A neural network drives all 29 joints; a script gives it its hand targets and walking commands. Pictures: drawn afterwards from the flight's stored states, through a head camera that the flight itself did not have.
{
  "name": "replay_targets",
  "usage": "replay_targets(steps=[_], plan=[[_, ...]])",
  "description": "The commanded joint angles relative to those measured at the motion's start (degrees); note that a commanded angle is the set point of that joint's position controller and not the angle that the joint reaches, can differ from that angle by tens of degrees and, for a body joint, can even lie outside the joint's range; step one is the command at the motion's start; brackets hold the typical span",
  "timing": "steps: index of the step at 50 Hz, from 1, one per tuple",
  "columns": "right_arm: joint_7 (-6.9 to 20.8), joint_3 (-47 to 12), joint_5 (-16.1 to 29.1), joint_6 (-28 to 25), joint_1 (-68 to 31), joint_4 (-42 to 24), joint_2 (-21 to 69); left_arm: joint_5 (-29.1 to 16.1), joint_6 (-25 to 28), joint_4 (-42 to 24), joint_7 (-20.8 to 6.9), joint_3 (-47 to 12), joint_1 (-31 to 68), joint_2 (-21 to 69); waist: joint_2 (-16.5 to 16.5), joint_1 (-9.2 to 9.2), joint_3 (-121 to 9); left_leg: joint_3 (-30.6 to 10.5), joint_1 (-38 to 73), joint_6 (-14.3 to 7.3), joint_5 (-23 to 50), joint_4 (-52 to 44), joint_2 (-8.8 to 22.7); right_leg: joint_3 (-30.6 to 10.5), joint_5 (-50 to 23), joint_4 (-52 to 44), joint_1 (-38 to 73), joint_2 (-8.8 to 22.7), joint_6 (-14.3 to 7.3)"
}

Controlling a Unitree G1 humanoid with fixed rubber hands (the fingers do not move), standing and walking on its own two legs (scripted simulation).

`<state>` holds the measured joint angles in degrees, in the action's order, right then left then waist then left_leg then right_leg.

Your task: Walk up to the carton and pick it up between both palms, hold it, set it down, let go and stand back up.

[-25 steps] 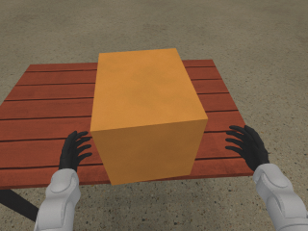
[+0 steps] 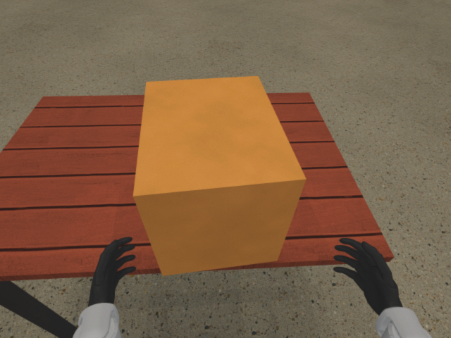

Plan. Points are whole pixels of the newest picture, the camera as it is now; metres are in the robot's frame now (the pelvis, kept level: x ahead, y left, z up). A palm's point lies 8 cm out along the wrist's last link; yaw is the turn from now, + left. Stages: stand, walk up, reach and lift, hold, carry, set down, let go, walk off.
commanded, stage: set down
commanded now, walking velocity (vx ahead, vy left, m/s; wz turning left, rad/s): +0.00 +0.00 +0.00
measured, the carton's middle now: (212, 171) +0.43 +0.07 +0.05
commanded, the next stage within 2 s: let go in 1.24 s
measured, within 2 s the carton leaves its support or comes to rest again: neither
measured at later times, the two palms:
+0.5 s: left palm (101, 311) +0.17 +0.24 -0.03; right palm (364, 315) +0.19 -0.20 -0.02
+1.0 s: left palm (96, 309) +0.17 +0.25 -0.03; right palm (345, 328) +0.18 -0.19 -0.07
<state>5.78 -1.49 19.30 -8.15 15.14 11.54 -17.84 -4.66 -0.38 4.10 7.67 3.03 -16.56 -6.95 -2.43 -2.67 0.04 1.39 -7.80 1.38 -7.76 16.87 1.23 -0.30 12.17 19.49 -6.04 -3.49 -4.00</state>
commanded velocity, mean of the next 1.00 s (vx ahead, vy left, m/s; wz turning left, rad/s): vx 0.00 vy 0.00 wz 0.00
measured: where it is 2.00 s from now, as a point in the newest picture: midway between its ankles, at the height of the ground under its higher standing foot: outside the picture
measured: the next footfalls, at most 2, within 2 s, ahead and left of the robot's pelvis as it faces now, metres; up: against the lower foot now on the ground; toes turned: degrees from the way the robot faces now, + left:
none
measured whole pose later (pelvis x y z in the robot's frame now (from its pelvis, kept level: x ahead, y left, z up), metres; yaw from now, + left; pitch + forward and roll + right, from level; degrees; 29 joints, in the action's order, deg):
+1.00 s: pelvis +0.01 +0.02 +0.00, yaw +1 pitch -4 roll +0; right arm 2.1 -0.6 2.5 -7.6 13.4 32.4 -11.5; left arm -3.2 -0.1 18.0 -0.5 0.4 -14.3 -10.0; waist 0.6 -3.4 1.6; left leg 1.1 -5.7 -0.2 -9.7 19.0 -0.2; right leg 0.0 13.1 19.3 -2.6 -2.0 -2.2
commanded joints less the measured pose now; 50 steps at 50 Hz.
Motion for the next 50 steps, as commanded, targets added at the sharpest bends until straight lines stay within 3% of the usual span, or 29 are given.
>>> replay_targets(steps=[1, 11, 24, 38, 50], plan=[[0.3, 3.5, -0.4, -4.3, -4.5, -7.3, -7.2, 0.4, 4.8, -8.7, 0.5, 0.9, 4.3, -4.4, -0.5, -0.35, -4.4, -0.2, 7.9, -2.0, 10.0, 1.0, -1.7, -4.6, -8.5, -5.9, -6.4, 4.1, 1.8], [0.0, 3.2, -3.1, -3.8, -4.4, -3.2, -5.5, 0.1, 4.7, -4.1, 0.3, -0.3, 5.2, -5.9, 0.2, -0.28, -3.0, 0.2, 7.3, -2.0, 5.9, 0.8, -1.3, -4.7, -3.5, -6.3, -7.7, 4.6, 1.6], [-0.2, 3.0, -7.0, -2.7, -3.2, 3.6, -4.4, 1.5, 1.9, 2.0, -1.7, -0.2, 2.8, -6.5, 0.9, 0.17, -1.7, 0.4, 10.3, -1.3, 10.4, 1.1, -1.0, -2.7, -5.3, -7.3, -7.8, 3.7, 1.4], [-1.7, 3.3, -12.7, -2.9, -4.0, 8.8, -1.9, 1.9, -0.9, 11.0, -4.5, -0.6, 1.6, -7.4, -1.7, 0.27, 0.9, 1.0, 9.4, -1.6, 8.6, 1.3, -1.1, -1.4, -3.5, -7.8, -8.2, 3.5, 2.1], [-4.8, 3.3, -18.1, -0.6, -6.5, 15.6, 0.7, 2.6, -6.1, 20.8, -8.2, -1.1, 3.9, -8.1, -3.7, 1.03, 4.7, 1.6, 8.3, -1.9, 3.1, 1.3, -1.5, -0.4, 1.4, -7.7, -8.7, 3.4, 3.2]])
